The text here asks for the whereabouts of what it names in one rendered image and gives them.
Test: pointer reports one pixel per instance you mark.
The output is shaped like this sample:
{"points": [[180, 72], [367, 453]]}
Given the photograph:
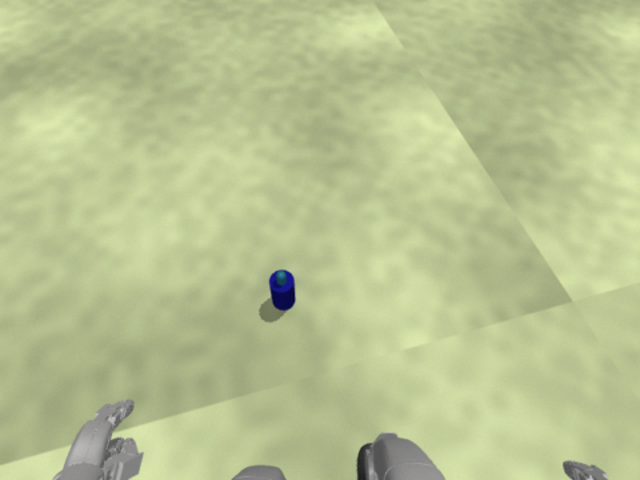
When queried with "right robot hand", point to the right robot hand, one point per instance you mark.
{"points": [[580, 471]]}

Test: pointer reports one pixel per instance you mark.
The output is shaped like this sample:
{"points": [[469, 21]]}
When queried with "bottle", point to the bottle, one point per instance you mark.
{"points": [[282, 289]]}

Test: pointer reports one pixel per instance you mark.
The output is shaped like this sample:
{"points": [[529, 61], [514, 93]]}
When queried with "left robot arm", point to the left robot arm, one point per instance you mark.
{"points": [[80, 471]]}

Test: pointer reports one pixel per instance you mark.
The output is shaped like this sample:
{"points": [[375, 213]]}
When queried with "left robot hand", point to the left robot hand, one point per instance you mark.
{"points": [[118, 458]]}

